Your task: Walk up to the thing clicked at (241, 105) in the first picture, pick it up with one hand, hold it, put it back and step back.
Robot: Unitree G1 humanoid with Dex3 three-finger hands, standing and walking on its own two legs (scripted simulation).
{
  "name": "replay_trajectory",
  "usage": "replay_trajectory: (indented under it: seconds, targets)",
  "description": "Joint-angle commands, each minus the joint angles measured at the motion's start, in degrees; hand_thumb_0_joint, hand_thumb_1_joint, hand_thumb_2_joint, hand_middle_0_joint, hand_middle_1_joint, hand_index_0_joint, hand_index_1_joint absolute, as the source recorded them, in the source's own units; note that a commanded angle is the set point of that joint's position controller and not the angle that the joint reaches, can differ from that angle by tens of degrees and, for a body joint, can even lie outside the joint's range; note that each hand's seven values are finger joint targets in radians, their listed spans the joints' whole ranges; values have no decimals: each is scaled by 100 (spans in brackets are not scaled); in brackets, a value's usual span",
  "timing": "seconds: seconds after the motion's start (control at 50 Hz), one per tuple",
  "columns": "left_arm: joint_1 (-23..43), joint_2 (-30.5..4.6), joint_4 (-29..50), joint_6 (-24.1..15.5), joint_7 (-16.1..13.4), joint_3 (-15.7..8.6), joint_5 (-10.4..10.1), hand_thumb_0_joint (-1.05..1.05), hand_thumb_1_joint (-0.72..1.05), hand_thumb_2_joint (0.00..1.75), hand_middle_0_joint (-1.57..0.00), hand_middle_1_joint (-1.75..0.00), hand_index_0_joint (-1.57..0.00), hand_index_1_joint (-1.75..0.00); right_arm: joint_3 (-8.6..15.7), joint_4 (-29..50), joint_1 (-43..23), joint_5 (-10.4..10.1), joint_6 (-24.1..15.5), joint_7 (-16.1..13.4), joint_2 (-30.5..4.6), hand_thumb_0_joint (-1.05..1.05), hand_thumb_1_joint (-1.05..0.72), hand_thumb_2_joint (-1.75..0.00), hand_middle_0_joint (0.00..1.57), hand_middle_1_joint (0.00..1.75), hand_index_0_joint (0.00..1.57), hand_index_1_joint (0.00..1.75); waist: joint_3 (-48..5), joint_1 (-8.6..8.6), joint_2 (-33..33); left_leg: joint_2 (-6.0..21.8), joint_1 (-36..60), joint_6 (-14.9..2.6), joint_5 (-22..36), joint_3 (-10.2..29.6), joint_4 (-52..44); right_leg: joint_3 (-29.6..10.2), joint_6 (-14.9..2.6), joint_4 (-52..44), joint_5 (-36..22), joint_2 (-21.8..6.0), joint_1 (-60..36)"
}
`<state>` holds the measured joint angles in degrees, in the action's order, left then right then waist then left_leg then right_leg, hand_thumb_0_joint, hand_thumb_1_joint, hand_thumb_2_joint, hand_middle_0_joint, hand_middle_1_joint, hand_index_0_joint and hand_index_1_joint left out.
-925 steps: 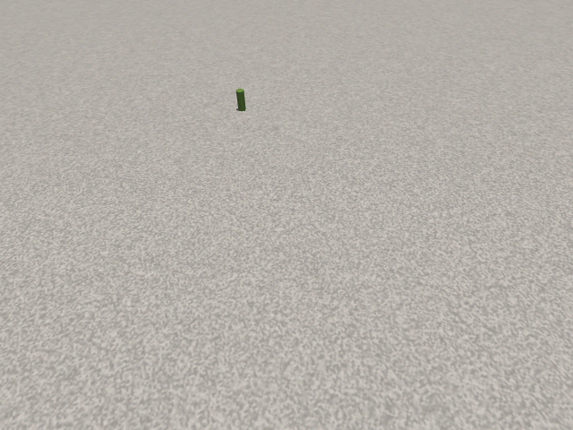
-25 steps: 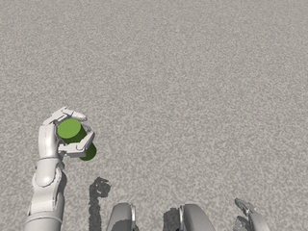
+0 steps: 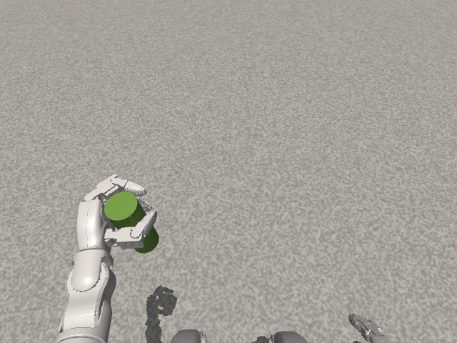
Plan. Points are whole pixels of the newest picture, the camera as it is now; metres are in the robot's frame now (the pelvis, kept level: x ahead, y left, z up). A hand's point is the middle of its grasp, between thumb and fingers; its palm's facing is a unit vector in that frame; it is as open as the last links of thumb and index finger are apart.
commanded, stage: lift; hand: left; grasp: from the side
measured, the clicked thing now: (134, 225) +0.34 +0.18 +0.00
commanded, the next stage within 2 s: hold in 0.46 s
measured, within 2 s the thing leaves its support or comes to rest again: neither
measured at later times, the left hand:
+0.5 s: hand (135, 202) +0.36 +0.17 +0.07, palm faces +0.14 -0.99 -0.03, open 7.1 cm
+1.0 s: hand (135, 200) +0.35 +0.16 +0.08, palm faces +0.14 -0.99 -0.03, open 7.1 cm
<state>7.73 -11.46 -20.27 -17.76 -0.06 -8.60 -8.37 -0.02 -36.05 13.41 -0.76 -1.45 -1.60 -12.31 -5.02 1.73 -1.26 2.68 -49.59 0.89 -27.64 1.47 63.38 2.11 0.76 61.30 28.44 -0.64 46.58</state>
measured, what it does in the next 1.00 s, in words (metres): stands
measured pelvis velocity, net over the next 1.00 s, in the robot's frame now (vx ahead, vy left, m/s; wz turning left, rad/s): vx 0.02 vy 0.00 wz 0.00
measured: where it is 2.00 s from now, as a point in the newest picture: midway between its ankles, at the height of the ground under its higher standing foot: outside the picture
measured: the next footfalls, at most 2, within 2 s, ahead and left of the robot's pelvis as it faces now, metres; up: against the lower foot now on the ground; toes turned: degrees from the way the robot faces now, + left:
none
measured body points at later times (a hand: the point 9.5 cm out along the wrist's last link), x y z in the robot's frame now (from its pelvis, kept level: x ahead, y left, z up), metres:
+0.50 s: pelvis +0.02 -0.01 +0.02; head +0.08 +0.00 +0.47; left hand +0.34 +0.22 +0.07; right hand +0.15 -0.25 -0.09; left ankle +0.03 +0.13 -0.66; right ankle +0.02 -0.13 -0.66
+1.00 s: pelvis +0.02 +0.00 +0.04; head +0.07 +0.00 +0.48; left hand +0.34 +0.21 +0.09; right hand +0.15 -0.25 -0.07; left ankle +0.03 +0.13 -0.66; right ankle +0.02 -0.13 -0.66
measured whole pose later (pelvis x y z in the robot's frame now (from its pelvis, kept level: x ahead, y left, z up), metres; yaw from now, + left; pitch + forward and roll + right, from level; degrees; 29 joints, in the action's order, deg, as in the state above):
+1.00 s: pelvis +0.02 +0.00 +0.04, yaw +0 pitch +8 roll -1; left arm 5.8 -9.7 -21.2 -18.3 -0.8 -7.2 -7.9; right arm 0.6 -36.7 13.1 -0.4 0.5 -0.7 -12.7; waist -2.2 1.4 -0.9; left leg 2.6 -33.9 1.2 -24.2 0.6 50.5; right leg 1.7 0.6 48.9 25.1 -0.6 31.5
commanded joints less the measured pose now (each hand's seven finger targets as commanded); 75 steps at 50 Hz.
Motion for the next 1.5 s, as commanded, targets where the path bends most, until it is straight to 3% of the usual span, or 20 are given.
replay_trajectory:
  seconds: [0.0, 0.08, 0.22, 0.32, 0.34, 0.36, 0.4, 0.44, 0.54, 0.76, 0.8, 0.9, 0.94, 1.1, 1.2, 1.28, 1.34, 1.4, 1.46, 1.48]
  targets:
    - [1434, -648, 1390, -503, -51, -248, -80, 0, 37, 121, -125, -132, -126, -132, 306, 690, -4, 34, -228, -79, -789, 0, -90, -90, 20, 30, 20, 30, -1791, 61, -21, -140, 1472, -121, 1153, 28, -1097, 37, -134, -1043, -1439, 163, -939]
    - [1358, -749, 1256, -519, -71, -369, -71, 0, 35, 121, -124, -133, -126, -133, 275, 639, -20, 41, -212, -82, -720, 0, -91, -90, 20, 30, 20, 30, -1681, 38, 55, -183, 1419, -157, 1172, -73, -1158, -48, -78, -1233, -1552, 129, -1229]
    - [1531, -727, 1521, -579, -77, -246, -58, 0, 38, 121, -124, -132, -125, -132, 287, 587, 13, 58, -191, -91, -734, 0, -91, -90, 20, 30, 20, 30, -1937, 56, -160, -190, 1951, -136, 1669, -88, -1273, -59, -91, -1329, -2038, 136, -1477]
    - [1293, -606, 1197, -544, -99, -227, -45, 0, 37, 122, -125, -133, -126, -134, 284, 580, -45, 59, -159, -68, -743, 0, -91, -90, 20, 30, 20, 30, -1686, 45, 1, -177, 1958, -126, 1509, -73, -1454, -37, -88, -1470, -1858, 140, -1556]
    - [1554, -695, 1659, -602, -115, -244, -65, 0, 38, 122, -125, -133, -126, -133, 309, 618, -90, 56, -163, -66, -769, 0, -91, -90, 20, 30, 20, 30, -1675, -14, -84, -176, 1987, -113, 1497, -68, -1507, -21, -101, -1481, -1827, 152, -1586]
    - [1238, -557, 1133, -556, -96, -205, -77, 0, 36, 123, -127, -136, -128, -136, 284, 572, -49, 57, -157, -58, -750, 0, -91, -90, 20, 30, 20, 30, -1692, 51, 35, -174, 2048, -126, 1642, -86, -1468, -33, -87, -1487, -1972, 155, -1641]
    - [1526, -696, 1547, -598, -103, -301, -114, 0, 38, 122, -126, -134, -127, -134, 300, 591, -67, 43, -168, -62, -757, 0, -91, -90, 20, 30, 20, 30, -1767, -15, -23, -192, 2065, -141, 1860, -117, -1453, -64, -69, -1511, -2244, 138, -1820]
    - [1231, -510, 1101, -520, -57, -159, -86, 0, 38, 122, -126, -134, -127, -134, 288, 593, -27, 48, -137, -50, -751, 0, -91, -90, 20, 30, 20, 30, -1584, 81, 144, -186, 2062, -168, 1944, -124, -1467, -60, -52, -1554, -2362, 155, -1765]
    - [1384, -668, 1253, -629, -60, -271, -39, 0, 44, 124, -127, -136, -129, -136, 316, 576, -37, 65, -96, 13, -773, 0, -90, -90, 20, 30, 20, 30, -1623, -42, -150, -162, 2303, -87, 2031, -44, -1652, 31, -136, -1525, -2183, 187, -1807]
    - [1362, -544, 1207, -591, -63, -158, -64, 0, 39, 115, -128, -133, -129, -133, 324, 561, -1, 51, -57, 15, -785, 0, -93, -90, 20, 30, 20, 30, -1600, 46, 126, -167, 2512, -144, 2289, -131, -1692, -43, -58, -1748, -2591, 152, -2093]
    - [1124, -388, 934, -530, -58, -122, -96, 0, 37, 114, -128, -133, -129, -133, 313, 584, -71, 48, -62, 29, -766, 0, -92, -90, 20, 30, 20, 30, -1418, 25, 167, -176, 2392, -145, 2159, -130, -1746, -29, -61, -1798, -2472, 157, -2082]
    - [1456, -711, 1546, -592, -108, -260, -15, 0, 41, 116, -128, -134, -129, -133, 331, 627, -119, 49, -29, 26, -776, 0, -92, -90, 20, 30, 20, 30, -1539, -68, -12, -178, 2565, -116, 2091, -137, -1887, -17, -78, -1865, -2344, 148, -2219]
    - [1359, -500, 1344, -567, -125, -166, -37, 0, 41, 115, -128, -133, -130, -133, 283, 649, -197, 54, -53, 19, -705, 0, -92, -90, 20, 30, 20, 30, -1379, -41, 22, -198, 2488, -108, 1859, -151, -1935, -18, -70, -1929, -2174, 149, -2194]
    - [1317, -496, 1200, -513, -123, -69, 21, 0, 43, 119, -129, -135, -130, -135, 297, 649, -210, 44, -66, 6, -756, 0, -92, -90, 20, 30, 20, 30, -1305, -6, -84, -163, 2707, -91, 1982, -115, -2098, 17, -100, -1991, -2163, 166, -2224]
    - [1631, -677, 1327, -519, -94, -223, -38, 0, 42, 119, -130, -136, -130, -136, 277, 625, -233, 19, -89, -15, -748, 0, -92, -90, 20, 30, 20, 30, -1198, -14, 57, -173, 2654, -106, 1796, -126, -2173, -3, -70, -2115, -2087, 140, -2322]
    - [1319, -328, 890, -484, -46, -55, -91, 0, 44, 117, -127, -134, -128, -134, 270, 609, -321, 27, -147, -11, -718, 0, -91, -90, 20, 30, 20, 30, -915, 29, 229, -207, 2499, -126, 1478, -182, -2199, -27, -49, -2212, -1831, 105, -2187]
    - [1440, -508, 1298, -520, -34, -59, -44, 0, 43, 117, -127, -133, -128, -133, 302, 658, -316, 25, -162, 10, -762, 0, -91, -90, 20, 30, 20, 30, -1221, -58, 14, -211, 2704, -95, 1604, -170, -2244, -3, -88, -2190, -1903, 123, -2331]
    - [1296, -357, 1153, -530, -32, 41, -45, 0, 44, 118, -127, -134, -128, -134, 286, 632, -304, 32, -185, 16, -749, 0, -91, -90, 20, 30, 20, 30, -1270, -13, -3, -196, 2829, -82, 1747, -149, -2239, 15, -94, -2150, -2010, 148, -2330]
    - [1803, -787, 1607, -606, -140, -306, -21, 0, 47, 119, -127, -133, -127, -133, 281, 590, -302, 32, -183, -4, -741, 0, -91, -90, 20, 30, 20, 30, -1425, -95, -147, -177, 2878, -58, 1774, -130, -2266, 17, -108, -2136, -1996, 149, -2386]
    - [1667, -690, 1297, -579, -146, -284, -16, 0, 43, 119, -127, -135, -128, -135, 253, 575, -294, 50, -162, -28, -713, 0, -92, -90, 20, 30, 20, 30, -1326, -46, -9, -184, 2791, -88, 1704, -152, -2236, -12, -81, -2194, -1965, 139, -2366]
